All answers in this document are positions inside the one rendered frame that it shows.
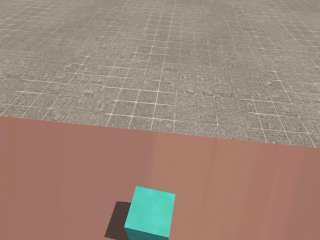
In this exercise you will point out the carton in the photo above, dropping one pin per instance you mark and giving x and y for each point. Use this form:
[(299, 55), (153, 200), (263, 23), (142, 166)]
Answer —
[(150, 215)]

